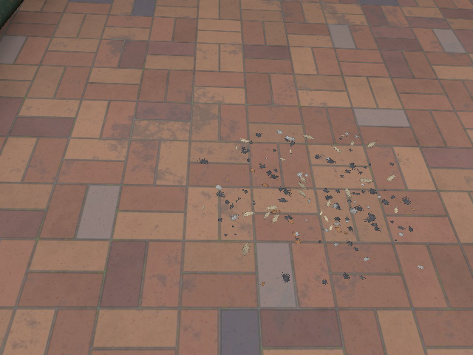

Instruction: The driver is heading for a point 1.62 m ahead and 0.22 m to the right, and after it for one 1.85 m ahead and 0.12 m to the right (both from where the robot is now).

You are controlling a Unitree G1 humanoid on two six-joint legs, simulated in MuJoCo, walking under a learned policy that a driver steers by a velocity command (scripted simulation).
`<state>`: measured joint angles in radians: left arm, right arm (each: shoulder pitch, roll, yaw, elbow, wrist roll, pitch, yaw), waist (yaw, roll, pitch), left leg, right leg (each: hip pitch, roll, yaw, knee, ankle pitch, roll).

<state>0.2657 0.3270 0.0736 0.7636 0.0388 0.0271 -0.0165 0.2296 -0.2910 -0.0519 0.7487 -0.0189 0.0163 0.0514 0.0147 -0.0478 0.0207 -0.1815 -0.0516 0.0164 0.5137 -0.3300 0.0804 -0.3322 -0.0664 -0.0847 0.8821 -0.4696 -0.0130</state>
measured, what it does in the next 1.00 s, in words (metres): walks ahead: right foot, then left foot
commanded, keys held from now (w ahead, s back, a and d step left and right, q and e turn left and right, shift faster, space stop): w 0.90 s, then w+e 0.10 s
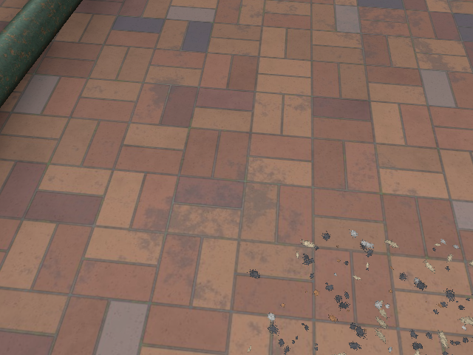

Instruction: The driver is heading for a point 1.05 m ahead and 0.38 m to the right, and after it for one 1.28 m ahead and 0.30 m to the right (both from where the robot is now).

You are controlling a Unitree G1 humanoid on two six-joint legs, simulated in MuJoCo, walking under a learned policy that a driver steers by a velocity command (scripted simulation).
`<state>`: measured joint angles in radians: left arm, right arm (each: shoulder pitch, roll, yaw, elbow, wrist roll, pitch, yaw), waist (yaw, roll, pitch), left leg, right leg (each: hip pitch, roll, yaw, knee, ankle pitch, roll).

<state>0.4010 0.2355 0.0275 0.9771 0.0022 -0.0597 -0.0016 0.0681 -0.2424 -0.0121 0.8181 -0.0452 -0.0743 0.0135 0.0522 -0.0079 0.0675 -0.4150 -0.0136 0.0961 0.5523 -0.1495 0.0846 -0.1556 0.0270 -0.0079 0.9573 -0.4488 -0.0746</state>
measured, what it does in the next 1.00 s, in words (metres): walks ahead, turning right: right foot, then left foot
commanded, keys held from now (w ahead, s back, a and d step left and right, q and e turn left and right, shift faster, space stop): w+e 0.04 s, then e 0.86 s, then no key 0.10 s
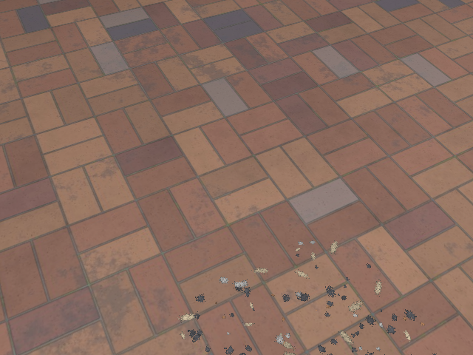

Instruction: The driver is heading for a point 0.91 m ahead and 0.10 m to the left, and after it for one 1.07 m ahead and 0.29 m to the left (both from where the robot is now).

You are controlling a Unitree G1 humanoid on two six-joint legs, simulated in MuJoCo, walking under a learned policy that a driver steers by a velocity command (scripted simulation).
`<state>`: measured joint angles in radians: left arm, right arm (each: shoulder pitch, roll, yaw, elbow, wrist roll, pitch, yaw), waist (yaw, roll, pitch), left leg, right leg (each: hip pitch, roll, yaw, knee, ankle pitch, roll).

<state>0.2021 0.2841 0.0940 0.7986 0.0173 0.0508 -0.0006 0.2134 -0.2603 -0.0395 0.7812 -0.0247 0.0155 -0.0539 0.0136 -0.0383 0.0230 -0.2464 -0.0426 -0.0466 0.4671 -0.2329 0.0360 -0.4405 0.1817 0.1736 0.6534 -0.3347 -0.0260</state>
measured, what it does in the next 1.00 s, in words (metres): walks ahead: right foot, then left foot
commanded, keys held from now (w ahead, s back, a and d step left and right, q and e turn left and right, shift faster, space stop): no key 0.48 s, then w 0.52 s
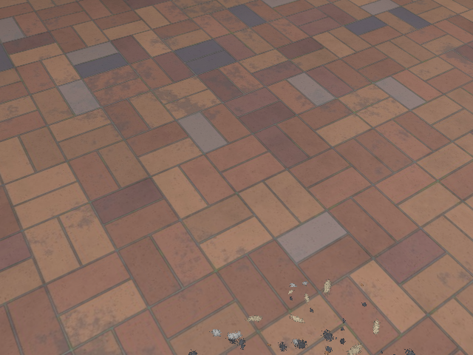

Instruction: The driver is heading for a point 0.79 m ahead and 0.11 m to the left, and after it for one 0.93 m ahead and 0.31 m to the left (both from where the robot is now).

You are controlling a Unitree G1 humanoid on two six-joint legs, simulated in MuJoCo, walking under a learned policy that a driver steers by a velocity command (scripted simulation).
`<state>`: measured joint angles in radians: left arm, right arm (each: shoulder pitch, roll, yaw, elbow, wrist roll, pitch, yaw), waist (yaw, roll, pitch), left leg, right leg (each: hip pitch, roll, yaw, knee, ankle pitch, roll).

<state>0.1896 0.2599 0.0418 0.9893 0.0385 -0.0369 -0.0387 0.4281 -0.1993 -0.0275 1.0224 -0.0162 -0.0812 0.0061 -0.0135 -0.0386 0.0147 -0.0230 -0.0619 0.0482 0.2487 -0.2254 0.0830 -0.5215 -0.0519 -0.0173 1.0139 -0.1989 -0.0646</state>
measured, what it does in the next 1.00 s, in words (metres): walks ahead: right foot, then left foot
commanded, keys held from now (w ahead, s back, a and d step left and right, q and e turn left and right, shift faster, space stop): w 0.72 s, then w+q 0.28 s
